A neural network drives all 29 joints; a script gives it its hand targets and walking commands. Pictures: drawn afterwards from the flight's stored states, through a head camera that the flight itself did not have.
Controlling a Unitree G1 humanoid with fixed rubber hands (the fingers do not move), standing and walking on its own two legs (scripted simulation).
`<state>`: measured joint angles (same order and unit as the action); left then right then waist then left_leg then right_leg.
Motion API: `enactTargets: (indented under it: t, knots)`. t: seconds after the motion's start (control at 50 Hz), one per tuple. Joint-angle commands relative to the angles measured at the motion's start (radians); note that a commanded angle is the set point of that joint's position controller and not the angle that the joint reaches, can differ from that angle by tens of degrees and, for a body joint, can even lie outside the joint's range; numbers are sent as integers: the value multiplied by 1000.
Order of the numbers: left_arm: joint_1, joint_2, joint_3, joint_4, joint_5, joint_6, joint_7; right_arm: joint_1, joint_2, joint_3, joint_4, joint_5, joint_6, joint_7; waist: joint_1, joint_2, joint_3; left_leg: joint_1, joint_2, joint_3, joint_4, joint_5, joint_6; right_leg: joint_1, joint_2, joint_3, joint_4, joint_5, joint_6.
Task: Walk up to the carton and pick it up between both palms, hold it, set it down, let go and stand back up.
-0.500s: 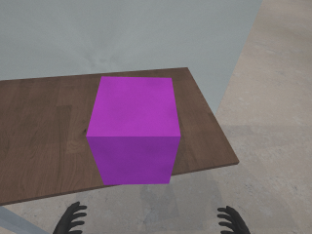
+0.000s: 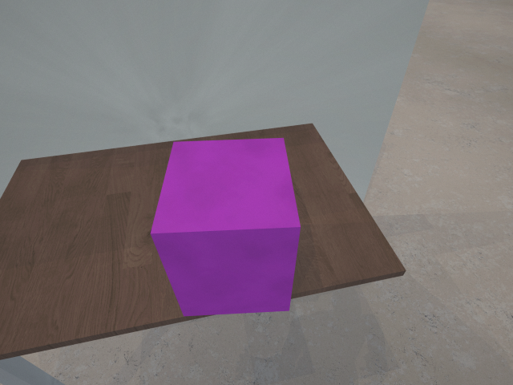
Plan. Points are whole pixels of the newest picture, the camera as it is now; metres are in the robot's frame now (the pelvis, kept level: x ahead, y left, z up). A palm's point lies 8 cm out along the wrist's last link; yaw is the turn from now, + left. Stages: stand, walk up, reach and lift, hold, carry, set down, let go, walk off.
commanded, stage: stand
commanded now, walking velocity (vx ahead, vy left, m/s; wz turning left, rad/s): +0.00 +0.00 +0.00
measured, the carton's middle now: (232, 228) +0.40 +0.05 +0.03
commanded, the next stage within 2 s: none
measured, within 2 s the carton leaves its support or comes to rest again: neither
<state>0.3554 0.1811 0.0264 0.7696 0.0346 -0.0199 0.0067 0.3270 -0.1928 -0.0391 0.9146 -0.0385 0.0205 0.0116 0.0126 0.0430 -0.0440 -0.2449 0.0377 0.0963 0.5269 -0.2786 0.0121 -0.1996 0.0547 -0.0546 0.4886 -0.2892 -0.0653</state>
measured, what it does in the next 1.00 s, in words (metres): stands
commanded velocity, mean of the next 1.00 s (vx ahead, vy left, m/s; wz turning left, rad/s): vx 0.00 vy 0.00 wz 0.00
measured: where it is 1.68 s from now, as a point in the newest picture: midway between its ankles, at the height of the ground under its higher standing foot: outside the picture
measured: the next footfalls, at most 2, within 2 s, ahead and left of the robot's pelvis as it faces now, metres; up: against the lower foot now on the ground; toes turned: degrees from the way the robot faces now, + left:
none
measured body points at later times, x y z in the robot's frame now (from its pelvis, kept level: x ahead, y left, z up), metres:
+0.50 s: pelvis -0.01 +0.01 +0.01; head -0.04 +0.00 +0.46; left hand -0.04 +0.20 -0.15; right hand -0.06 -0.19 -0.16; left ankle +0.00 +0.11 -0.74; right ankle -0.02 -0.08 -0.74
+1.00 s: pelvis -0.03 +0.01 +0.01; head -0.04 +0.00 +0.46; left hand -0.07 +0.19 -0.16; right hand -0.10 -0.18 -0.16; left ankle +0.00 +0.11 -0.74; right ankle -0.02 -0.08 -0.74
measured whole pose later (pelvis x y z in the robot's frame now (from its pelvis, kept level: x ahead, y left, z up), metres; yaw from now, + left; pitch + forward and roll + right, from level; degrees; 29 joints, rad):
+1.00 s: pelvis -0.03 +0.01 +0.01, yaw -2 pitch -2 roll +0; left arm 0.38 0.04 -0.01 1.15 0.02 -0.02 0.04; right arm 0.39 -0.09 0.00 1.19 -0.01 0.01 -0.04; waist 0.00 0.02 -0.01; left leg -0.22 0.02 0.13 0.43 -0.19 0.04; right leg -0.20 0.04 -0.02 0.43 -0.21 -0.04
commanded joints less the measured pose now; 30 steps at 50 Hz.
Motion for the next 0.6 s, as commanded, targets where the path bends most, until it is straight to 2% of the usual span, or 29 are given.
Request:
enactTargets:
  t: [0.0, 0.02, 0.04, 0.06, 0.08, 0.1, 0.12, 0.14, 0.16, 0.2, 0.22, 0.24, 0.26, 0.28, 0.3, 0.32, 0.34, 0.36, 0.38, 0.4, 0.42, 0.44, 0.46, 0.48, 0.5, 0.52, 0.56, 0.58]
  knots:
    - [49, 83, 24, -28, 1, -35, 20, 28, -122, -36, -45, -1, -31, -27, -3, -11, 58, 75, 83, -118, -114, 134, 24, -103, -145, 168, -141, 222, -13]
    - [39, 63, 17, -8, -8, -38, 21, 29, -124, -41, -16, 1, -27, -27, -11, -53, 82, 77, 81, -122, -125, 127, 31, -116, -135, 177, -152, 225, -20]
    - [24, 97, 28, 8, -4, -38, 26, 26, -79, -21, -7, 1, -30, -32, 2, -60, 70, 61, 91, -141, -152, 125, 45, -73, -136, 151, -148, 199, -16]
    - [60, 72, 21, 31, -7, -35, 25, 67, -79, -24, 18, 2, -28, -29, 0, -60, 113, 38, 92, -121, -144, 146, 31, -89, -138, 167, -141, 247, -10]
    - [37, 46, 17, 44, -9, -30, 22, 60, -67, -20, 40, 7, -27, -25, 1, -16, 116, 18, 81, -133, -175, 132, 33, -68, -140, 165, -158, 210, -18]
    - [82, 67, 21, 68, -6, -28, 25, 79, -66, -21, 49, 12, -26, -29, -5, 0, 94, 61, 77, -120, -149, 117, 43, -62, -130, 164, -159, 203, -11]
    - [96, 87, 29, 89, -5, -34, 29, 81, -60, -22, 60, 8, -29, -34, -5, -20, 70, 80, 89, -115, -142, 156, 42, -47, -141, 163, -164, 232, -12]
    - [93, 59, 19, 103, -5, -34, 28, 76, -45, -18, 78, 5, -27, -33, -6, 7, 121, 44, 78, -100, -170, 104, 36, -68, -149, 162, -177, 202, -7]
    - [79, 60, 19, 111, -8, -35, 27, 88, -45, -16, 89, 13, -23, -38, -9, -9, 122, 68, 80, -107, -166, 78, 34, -73, -143, 176, -190, 172, -10]
    - [121, 3, 2, 167, -7, -33, 36, 125, -42, -10, 106, 5, -20, -48, -16, -12, 158, 87, 89, -112, -178, 109, 26, -97, -156, 189, -196, 191, -26]
    - [99, 32, 12, 161, -11, -34, 32, 123, -53, -11, 124, 13, -22, -46, -15, -30, 136, 67, 77, -125, -192, 76, 43, -52, -141, 181, -197, 175, -20]
    - [115, 14, 11, 180, -11, -34, 32, 115, -78, -22, 132, 12, -23, -40, -10, -40, 126, 82, 84, -113, -192, 64, 43, -66, -134, 178, -188, 155, -14]
    - [98, 28, 7, 203, -7, -32, 33, 122, -63, -19, 142, 11, -24, -43, -28, -55, 141, 103, 80, -118, -185, 96, 41, -89, -146, 174, -214, 148, -5]
    - [113, 17, 8, 215, -18, -28, 28, 97, -32, -10, 145, 17, -29, -39, -12, -61, 118, 106, 91, -114, -170, 100, 45, -82, -127, 165, -202, 157, -6]
    - [130, 47, 17, 231, -15, -27, 32, 98, -24, -9, 145, 16, -33, -37, -7, -52, 113, 87, 80, -112, -190, 76, 35, -51, -138, 163, -201, 128, -7]
    - [119, -4, 4, 233, -16, -25, 31, 94, 1, -1, 157, 14, -31, -43, -3, 8, 207, 41, 82, -101, -195, 59, 38, -93, -144, 175, -205, 138, -5]
    - [114, 19, 8, 234, -2, -22, 34, 105, 8, 1, 167, 14, -31, -46, -7, -5, 158, 47, 75, -110, -205, 66, 36, -47, -126, 164, -196, 155, -1]
    - [143, -21, 0, 260, -8, -19, 34, 131, 9, 2, 175, 16, -27, -47, -4, -10, 179, 26, 72, -96, -209, 48, 27, -63, -129, 160, -201, 131, 0]
    - [158, -21, -1, 273, -9, -21, 31, 110, -25, -2, 186, 7, -25, -50, 5, -47, 159, 60, 81, -116, -209, 37, 45, -53, -132, 164, -206, 116, -4]
    - [133, -29, -8, 278, -14, -22, 32, 119, -4, -4, 195, 18, -25, -52, -4, -81, 209, 33, 82, -102, -199, 66, 38, -78, -138, 164, -214, 125, -4]
    - [152, -15, 5, 290, -17, -24, 32, 138, -43, -15, 212, 10, -20, -50, 1, -64, 160, 64, 71, -95, -208, 62, 30, -65, -134, 172, -215, 100, 0]
    - [123, -9, 9, 281, -19, -24, 31, 124, 0, -2, 213, 12, -24, -51, -4, -39, 193, 64, 75, -94, -203, 69, 32, -87, -135, 182, -198, 119, -5]
    - [128, -32, 4, 293, -12, -19, 35, 115, 14, 2, 222, 12, -24, -50, 5, -89, 196, 58, 87, -101, -216, 61, 31, -93, -128, 162, -201, 121, 3]
    - [150, -32, -5, 304, -13, -15, 36, 129, 16, 6, 216, 19, -27, -47, -8, -60, 201, 21, 75, -97, -213, 28, 26, -101, -122, 161, -212, 82, 8]
    - [161, -22, -2, 313, -11, -12, 38, 133, 32, 11, 225, 23, -24, -48, -2, -70, 218, -2, 67, -86, -223, 1, 23, -104, -119, 157, -218, 29, 9]
    - [166, -37, -9, 331, -15, -11, 37, 137, 36, 15, 230, 23, -24, -49, -4, -69, 195, 74, 64, -84, -210, 18, 29, -145, -117, 173, -227, 1, 8]
    - [173, -26, -7, 333, -19, -1, 38, 132, 30, 12, 239, 18, -22, -48, -2, -31, 226, 6, 60, -96, -231, -73, 28, -133, -110, 160, -221, -27, 21]
    - [153, -39, -8, 336, -6, -1, 43, 146, 17, 10, 249, 21, -17, -50, -11, -28, 246, -4, 57, -87, -214, -31, 28, -123, -131, 174, -223, -37, 17]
